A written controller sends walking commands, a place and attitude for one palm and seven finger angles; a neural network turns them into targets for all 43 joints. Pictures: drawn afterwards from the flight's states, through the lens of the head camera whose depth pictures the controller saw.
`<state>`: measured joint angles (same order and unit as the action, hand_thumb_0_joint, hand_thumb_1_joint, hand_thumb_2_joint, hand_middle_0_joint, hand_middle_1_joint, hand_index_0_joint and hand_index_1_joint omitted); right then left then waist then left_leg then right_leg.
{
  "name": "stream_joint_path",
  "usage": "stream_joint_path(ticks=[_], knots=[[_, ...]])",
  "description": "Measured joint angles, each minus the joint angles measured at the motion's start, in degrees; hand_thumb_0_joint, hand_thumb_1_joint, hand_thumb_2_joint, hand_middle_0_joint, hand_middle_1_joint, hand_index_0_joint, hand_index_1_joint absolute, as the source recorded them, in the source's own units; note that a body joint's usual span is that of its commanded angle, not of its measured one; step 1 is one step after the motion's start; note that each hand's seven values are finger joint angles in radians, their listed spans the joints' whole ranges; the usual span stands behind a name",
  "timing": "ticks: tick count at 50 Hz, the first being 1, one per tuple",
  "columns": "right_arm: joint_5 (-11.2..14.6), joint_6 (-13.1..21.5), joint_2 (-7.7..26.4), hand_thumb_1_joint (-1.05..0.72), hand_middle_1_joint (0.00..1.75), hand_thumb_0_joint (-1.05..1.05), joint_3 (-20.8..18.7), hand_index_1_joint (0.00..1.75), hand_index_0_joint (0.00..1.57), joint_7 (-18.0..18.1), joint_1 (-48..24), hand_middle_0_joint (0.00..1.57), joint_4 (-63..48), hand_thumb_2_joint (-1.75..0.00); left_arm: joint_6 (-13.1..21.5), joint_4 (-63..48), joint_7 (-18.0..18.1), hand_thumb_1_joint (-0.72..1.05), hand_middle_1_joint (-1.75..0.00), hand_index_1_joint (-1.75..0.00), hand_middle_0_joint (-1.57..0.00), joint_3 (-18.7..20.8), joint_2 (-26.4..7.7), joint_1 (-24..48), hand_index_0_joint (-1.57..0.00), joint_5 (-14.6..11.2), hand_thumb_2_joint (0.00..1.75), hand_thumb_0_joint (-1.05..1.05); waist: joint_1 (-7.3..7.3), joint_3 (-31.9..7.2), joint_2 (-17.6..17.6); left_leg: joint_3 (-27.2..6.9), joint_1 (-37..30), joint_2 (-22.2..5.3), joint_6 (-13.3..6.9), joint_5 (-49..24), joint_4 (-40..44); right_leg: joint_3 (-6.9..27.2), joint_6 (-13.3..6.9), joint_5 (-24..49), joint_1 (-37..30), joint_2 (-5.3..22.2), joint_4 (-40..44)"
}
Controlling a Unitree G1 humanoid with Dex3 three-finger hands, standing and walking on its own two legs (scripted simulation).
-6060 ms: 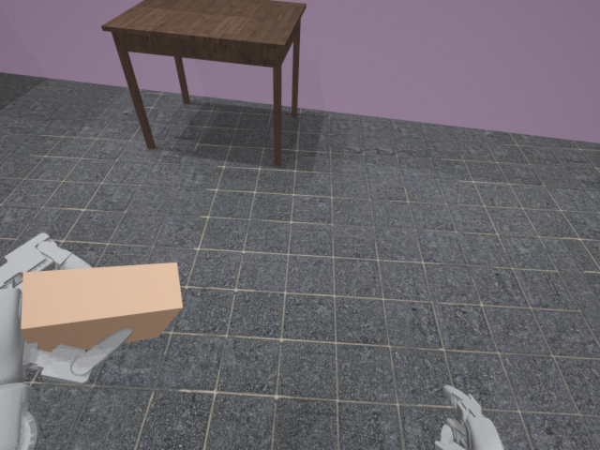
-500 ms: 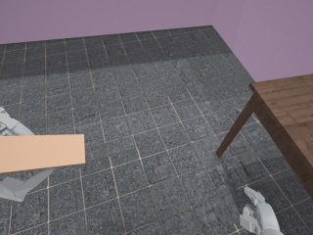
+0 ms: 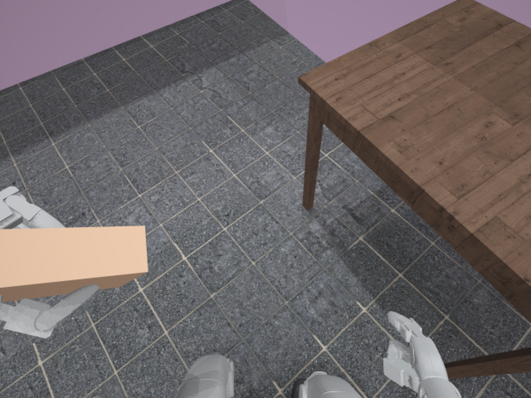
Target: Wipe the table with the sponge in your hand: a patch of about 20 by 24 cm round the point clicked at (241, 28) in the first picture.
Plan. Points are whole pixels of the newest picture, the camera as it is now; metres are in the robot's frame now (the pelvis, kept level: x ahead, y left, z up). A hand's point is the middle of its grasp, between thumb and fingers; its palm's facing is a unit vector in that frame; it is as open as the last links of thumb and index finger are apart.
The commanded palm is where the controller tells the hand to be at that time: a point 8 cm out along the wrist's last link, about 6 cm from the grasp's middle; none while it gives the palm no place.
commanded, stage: turn to face it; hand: left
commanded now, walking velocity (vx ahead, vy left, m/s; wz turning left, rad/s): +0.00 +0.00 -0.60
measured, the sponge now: (90, 263) +0.24 +0.19 +0.15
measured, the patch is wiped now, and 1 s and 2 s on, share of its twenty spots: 0.00 0.00 0.00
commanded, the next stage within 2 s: none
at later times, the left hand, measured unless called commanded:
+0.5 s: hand (82, 291) +0.20 +0.16 +0.19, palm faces +0.21 -0.89 -0.40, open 9.1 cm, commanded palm +0.16 +0.21 +0.19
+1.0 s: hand (286, 338) +0.17 -0.01 +0.18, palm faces -0.21 -0.83 -0.52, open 9.1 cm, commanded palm +0.14 +0.08 +0.19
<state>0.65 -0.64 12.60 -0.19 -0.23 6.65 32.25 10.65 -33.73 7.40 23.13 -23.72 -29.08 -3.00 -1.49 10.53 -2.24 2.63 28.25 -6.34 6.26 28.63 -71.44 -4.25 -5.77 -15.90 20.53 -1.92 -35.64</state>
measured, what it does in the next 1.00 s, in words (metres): walks backwards, turning right: left foot, then right foot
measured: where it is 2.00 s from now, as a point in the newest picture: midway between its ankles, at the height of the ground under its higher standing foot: outside the picture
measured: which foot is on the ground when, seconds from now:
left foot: up 0.00-0.52, down 0.54-0.88, up 0.90-1.00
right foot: down 0.00-0.56, up 0.58-0.84, down 0.86-1.00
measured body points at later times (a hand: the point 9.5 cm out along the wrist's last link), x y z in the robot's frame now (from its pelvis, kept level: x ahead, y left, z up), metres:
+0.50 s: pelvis -0.06 -0.02 +0.01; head -0.04 -0.03 +0.46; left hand +0.19 +0.21 +0.21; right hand +0.07 -0.29 -0.08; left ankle -0.07 +0.14 -0.70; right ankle +0.03 -0.06 -0.73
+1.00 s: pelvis -0.15 -0.06 +0.00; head -0.09 -0.11 +0.44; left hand +0.18 +0.03 +0.20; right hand -0.15 -0.35 -0.11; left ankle -0.10 +0.09 -0.66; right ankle -0.15 -0.17 -0.73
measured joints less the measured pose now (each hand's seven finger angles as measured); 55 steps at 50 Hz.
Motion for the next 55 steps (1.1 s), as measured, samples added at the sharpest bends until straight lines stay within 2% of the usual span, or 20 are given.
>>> stream_joint_path(ticks=[3,6,12,21,24,27,28,29,31,33,35,39,42,43,44,46,48,49,52,55], knots=[[-0.2,-1.3,1.7,-0.9,0.3,0.01,-1.7,0.3,0.2,0.5,-0.7,0.2,0.0,-0.9,0.5,-0.8,0.4,-0.43,-1.36,-1.36,-0.87,1.1,-0.7,-3.3,-0.86,-0.4,1.03,0.0,-0.48,-0.6,0.7,-1.1,3.1,1.8,0.4,-3.8,-3.7,1.5,-0.6,2.6,-0.7,-1.2,3.4],[-0.3,-2.0,3.0,-0.9,0.3,0.01,-3.1,0.3,0.2,1.0,-0.6,0.2,0.2,-0.9,0.8,-0.8,0.9,-0.43,-1.36,-1.36,-0.87,1.5,-1.2,-3.8,-0.86,-0.7,1.03,0.0,0.05,-1.8,1.3,-1.7,3.9,2.6,0.4,-5.7,-1.9,2.8,-1.2,4.6,-1.3,-2.3,6.0],[-0.2,-2.7,4.0,-0.91,0.3,0.01,-3.6,0.3,0.2,1.3,0.2,0.19,0.2,-0.9,0.8,1.2,1.7,-0.43,-1.36,-1.36,-0.87,0.4,0.5,-1.4,-0.86,-1.0,1.03,0.0,1.95,-5.5,1.9,-3.0,0.8,3.5,-0.4,-6.2,8.4,6.0,-1.9,7.7,-1.3,-4.0,8.9],[-0.1,-4.2,1.5,-0.9,0.3,0.01,-1.2,0.3,0.2,1.0,1.7,0.2,-1.1,-0.9,-0.7,5.7,1.6,-0.43,-1.35,-1.35,-0.87,-3.7,3.2,2.8,-0.86,-0.3,1.03,0.0,3.92,-10.5,3.6,-3.0,-7.3,5.9,-2.0,-2.9,24.0,10.8,-1.7,13.8,-0.3,-6.0,14.2],[-0.3,-4.6,0.7,-0.9,0.3,0.01,-0.5,0.3,0.2,0.5,2.1,0.2,-1.7,-0.9,-0.5,5.4,1.2,-0.43,-1.35,-1.35,-0.87,-4.2,3.2,3.8,-0.86,0.2,1.03,0.0,4.63,-11.2,4.4,-1.9,-11.0,6.9,-3.1,-1.0,31.9,12.5,-1.2,16.5,0.7,-7.0,16.3],[-0.4,-4.7,0.3,-0.9,0.3,0.01,-0.1,0.3,0.2,-0.1,2.5,0.2,-2.7,-0.9,0.1,4.6,0.5,-0.43,-1.35,-1.35,-0.87,-4.2,2.7,5.2,-0.86,0.5,1.03,0.0,4.42,-11.3,4.2,-0.2,-16.1,6.7,-5.0,-2.2,43.1,13.1,0.1,17.9,2.5,-8.6,16.8],[-0.6,-4.6,-0.1,-0.9,0.3,0.01,0.0,0.3,0.2,-0.2,2.3,0.2,-2.6,-0.9,0.5,4.6,0.2,-0.43,-1.35,-1.35,-0.87,-3.9,2.1,5.9,-0.86,0.5,1.03,0.0,4.13,-10.6,4.6,0.2,-16.7,6.6,-5.4,-6.6,45.5,13.1,1.1,16.0,3.9,-8.9,14.5],[-0.7,-4.5,-0.7,-0.9,0.3,0.01,0.1,0.3,0.2,-0.2,2.1,0.2,-2.7,-0.9,0.7,4.6,-0.1,-0.43,-1.35,-1.35,-0.87,-3.4,1.6,6.6,-0.86,0.6,1.03,0.0,4.0,-9.5,5.1,1.0,-16.9,6.3,-5.7,-11.6,46.1,12.9,2.8,10.3,5.8,-9.1,9.5],[-0.6,-3.7,-2.0,-0.9,0.3,0.01,0.3,0.3,0.2,0.0,2.5,0.2,-3.0,-0.9,0.6,4.6,-0.6,-0.43,-1.35,-1.35,-0.87,-2.2,0.5,6.8,-0.86,1.2,1.03,0.0,4.05,-7.7,5.9,2.7,-17.5,5.6,-5.3,-12.9,44.9,10.1,5.5,0.8,10.5,-8.1,-7.7],[-0.4,-2.7,-2.9,-0.9,0.3,0.01,0.4,0.3,0.2,-0.2,3.9,0.2,-3.1,-0.9,0.5,4.3,-0.8,-0.43,-1.35,-1.35,-0.87,-1.0,0.2,5.3,-0.86,1.3,1.03,0.0,3.95,-7.5,5.1,3.9,-18.1,4.0,-4.6,-11.3,43.8,7.4,7.0,-3.7,13.3,-5.9,-21.9],[0.0,-1.7,-3.1,-0.9,0.3,0.01,0.6,0.3,0.2,-0.4,5.3,0.2,-2.7,-0.9,0.3,3.7,-0.5,-0.42,-1.35,-1.35,-0.87,-0.7,1.0,3.5,-0.86,1.0,1.03,0.0,4.2,-7.5,3.2,5.1,-18.6,1.5,-3.9,-10.2,43.0,5.3,7.8,-6.3,12.8,-2.8,-26.3],[0.6,0.1,-3.1,-0.9,0.3,0.01,1.2,0.3,0.2,-0.5,7.4,0.2,-1.9,-0.9,-0.3,2.9,0.4,-0.42,-1.35,-1.35,-0.87,-1.7,2.6,2.2,-0.86,1.2,1.03,0.0,4.88,-6.3,0.1,8.0,-19.8,-3.8,-1.7,-9.0,41.4,2.6,8.8,-6.3,5.4,2.3,-13.2],[0.6,1.7,-3.3,-0.9,0.3,0.01,1.5,0.3,0.2,-0.6,8.1,0.2,-1.8,-0.9,-0.5,3.5,0.5,-0.42,-1.35,-1.35,-0.87,-1.9,1.0,4.7,-0.86,1.8,1.03,0.0,4.32,-4.6,-0.3,9.0,-18.6,-7.3,0.5,-6.9,36.6,0.5,8.8,-1.5,-1.4,3.4,-1.3],[0.7,2.1,-3.1,-0.9,0.3,0.01,1.5,0.3,0.2,-0.6,7.8,0.2,-1.7,-0.9,-0.4,3.8,0.5,-0.42,-1.35,-1.35,-0.87,-2.0,0.6,6.1,-0.86,2.1,1.03,0.0,3.81,-3.8,-0.8,8.5,-17.2,-8.8,0.8,-5.8,33.6,-0.2,7.3,1.2,-2.5,2.6,0.8],[0.7,2.1,-2.4,-0.9,0.3,0.01,1.2,0.3,0.2,-0.6,6.9,0.2,-1.2,-0.9,-0.3,4.2,0.6,-0.42,-1.35,-1.35,-0.87,-2.4,0.8,7.7,-0.86,2.3,1.03,0.0,2.92,-2.4,-1.8,6.5,-15.2,-9.7,0.0,-5.8,29.1,-0.9,5.7,1.4,-2.3,1.4,0.1],[0.6,1.5,-1.1,-0.9,0.3,0.01,0.7,0.3,0.2,-0.2,4.3,0.2,0.2,-0.9,0.2,3.9,0.6,-0.42,-1.35,-1.35,-0.87,-2.5,0.8,9.0,-0.86,2.1,1.03,0.0,1.2,-0.4,-1.4,1.8,-9.7,-6.4,-0.7,0.4,17.1,-0.5,3.9,0.6,-0.6,0.9,-1.7],[0.5,0.3,-0.1,-0.9,0.3,0.01,-0.1,0.3,0.2,0.0,2.0,0.2,0.4,-0.9,0.6,1.9,0.4,-0.42,-1.35,-1.35,-0.87,-1.5,0.2,7.1,-0.86,1.2,1.03,0.0,0.12,0.8,0.1,-0.1,-5.4,-2.6,-0.9,2.4,8.4,1.4,3.1,1.4,0.5,0.4,-1.2],[0.5,-0.3,0.3,-0.9,0.3,0.01,-0.4,0.3,0.2,0.0,1.1,0.2,0.2,-0.9,0.9,0.5,0.3,-0.42,-1.35,-1.35,-0.87,-0.6,-0.4,5.1,-0.86,0.8,1.03,0.0,-0.45,1.0,0.9,-0.4,-3.9,-1.2,-1.0,2.3,6.7,2.4,3.0,2.3,0.9,0.1,-0.5],[0.2,-1.7,1.3,-0.9,0.3,0.01,-1.5,0.3,0.2,0.1,-0.1,0.2,-1.0,-0.9,2.0,-3.4,0.2,-0.42,-1.35,-1.35,-0.87,2.1,-2.3,-1.5,-0.86,-0.2,1.02,0.0,-1.38,0.4,2.4,-0.4,-1.7,1.3,-0.9,0.2,9.2,4.8,2.5,5.0,1.6,-1.3,2.1],[0.1,-2.4,2.1,-0.9,0.3,0.01,-2.4,0.3,0.2,0.3,0.3,0.2,-1.5,-0.9,2.6,-5.5,0.2,-0.42,-1.35,-1.35,-0.87,3.8,-3.9,-5.0,-0.86,-0.5,1.02,0.0,-0.91,-1.2,3.3,0.1,-2.6,2.5,-1.1,-1.1,17.2,6.6,2.2,6.9,2.1,-2.3,3.7]])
